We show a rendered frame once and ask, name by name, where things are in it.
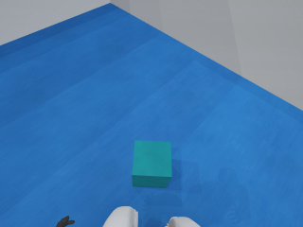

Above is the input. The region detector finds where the robot right thigh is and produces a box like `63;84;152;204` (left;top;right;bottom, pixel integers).
165;217;201;227

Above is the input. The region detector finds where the robot left thigh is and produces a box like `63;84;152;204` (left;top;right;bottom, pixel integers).
102;206;138;227

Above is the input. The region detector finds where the robot left hand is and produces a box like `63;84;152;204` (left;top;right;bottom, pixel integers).
56;216;75;227

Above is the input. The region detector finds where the carton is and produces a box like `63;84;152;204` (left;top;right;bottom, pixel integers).
132;140;172;188

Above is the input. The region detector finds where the robot thigh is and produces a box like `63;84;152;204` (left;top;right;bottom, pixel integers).
102;206;138;227
165;217;201;227

